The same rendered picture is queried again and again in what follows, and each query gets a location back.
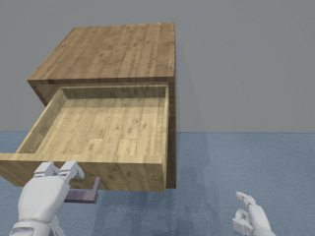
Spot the left robot forearm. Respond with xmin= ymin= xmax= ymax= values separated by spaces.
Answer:
xmin=9 ymin=219 xmax=51 ymax=236

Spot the drawer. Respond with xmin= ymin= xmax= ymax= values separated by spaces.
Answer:
xmin=0 ymin=85 xmax=169 ymax=193

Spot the right robot hand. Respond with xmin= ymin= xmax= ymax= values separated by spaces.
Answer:
xmin=232 ymin=192 xmax=272 ymax=236

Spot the handle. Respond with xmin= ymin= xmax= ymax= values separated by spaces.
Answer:
xmin=63 ymin=177 xmax=101 ymax=204

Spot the left robot hand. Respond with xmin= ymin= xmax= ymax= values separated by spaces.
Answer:
xmin=18 ymin=160 xmax=85 ymax=236

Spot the cabinet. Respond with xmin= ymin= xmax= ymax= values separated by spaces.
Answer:
xmin=27 ymin=22 xmax=176 ymax=189

